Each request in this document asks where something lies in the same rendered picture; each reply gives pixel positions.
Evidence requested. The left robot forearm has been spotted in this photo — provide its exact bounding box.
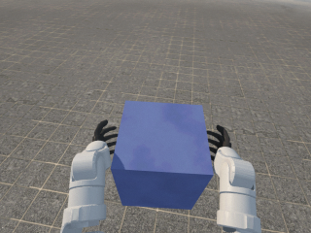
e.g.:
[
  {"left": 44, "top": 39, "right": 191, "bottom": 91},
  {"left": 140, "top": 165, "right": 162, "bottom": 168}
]
[{"left": 60, "top": 141, "right": 112, "bottom": 233}]

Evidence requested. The robot left hand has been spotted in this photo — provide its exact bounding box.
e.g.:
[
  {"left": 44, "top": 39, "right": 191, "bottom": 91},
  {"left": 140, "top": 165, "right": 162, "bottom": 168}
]
[{"left": 92, "top": 119, "right": 119, "bottom": 155}]

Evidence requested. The carton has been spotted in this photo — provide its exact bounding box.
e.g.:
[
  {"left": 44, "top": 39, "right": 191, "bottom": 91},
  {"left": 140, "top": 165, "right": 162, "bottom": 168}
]
[{"left": 111, "top": 100, "right": 214, "bottom": 210}]

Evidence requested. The robot right hand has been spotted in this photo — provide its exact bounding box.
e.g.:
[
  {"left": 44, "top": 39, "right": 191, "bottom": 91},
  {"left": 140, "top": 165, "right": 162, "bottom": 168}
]
[{"left": 206, "top": 125, "right": 231, "bottom": 161}]

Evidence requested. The right robot forearm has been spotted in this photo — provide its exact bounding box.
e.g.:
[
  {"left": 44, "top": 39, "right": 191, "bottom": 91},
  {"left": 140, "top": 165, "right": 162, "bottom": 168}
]
[{"left": 212, "top": 147, "right": 261, "bottom": 233}]

